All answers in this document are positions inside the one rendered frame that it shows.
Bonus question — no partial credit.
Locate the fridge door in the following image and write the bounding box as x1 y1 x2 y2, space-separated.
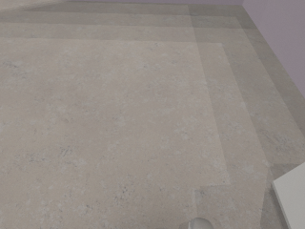
274 162 305 229

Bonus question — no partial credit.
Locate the robot right thigh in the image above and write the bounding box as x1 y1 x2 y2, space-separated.
188 217 214 229

